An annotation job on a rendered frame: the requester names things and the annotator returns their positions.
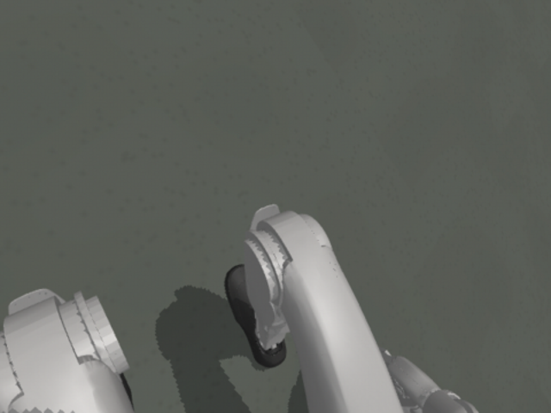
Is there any right robot arm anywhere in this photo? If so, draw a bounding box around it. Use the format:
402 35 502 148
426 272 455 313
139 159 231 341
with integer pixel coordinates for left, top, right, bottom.
422 390 479 413

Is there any left robot foot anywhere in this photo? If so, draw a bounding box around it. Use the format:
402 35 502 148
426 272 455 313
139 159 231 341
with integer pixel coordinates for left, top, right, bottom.
120 373 133 406

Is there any right robot hand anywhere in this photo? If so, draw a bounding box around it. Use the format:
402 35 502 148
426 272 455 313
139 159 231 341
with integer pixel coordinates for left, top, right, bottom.
378 346 442 413

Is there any right robot foot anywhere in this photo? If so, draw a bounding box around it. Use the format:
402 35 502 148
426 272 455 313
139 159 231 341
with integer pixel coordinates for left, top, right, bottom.
225 264 286 367

